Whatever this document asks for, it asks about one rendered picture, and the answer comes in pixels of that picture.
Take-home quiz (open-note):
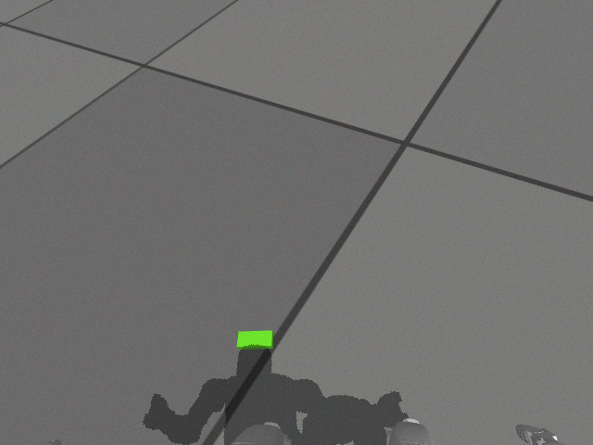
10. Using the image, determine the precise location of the small box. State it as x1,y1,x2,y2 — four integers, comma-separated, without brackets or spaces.
237,330,274,350

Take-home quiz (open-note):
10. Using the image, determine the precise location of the right robot hand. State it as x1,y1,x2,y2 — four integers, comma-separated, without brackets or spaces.
516,425,567,445

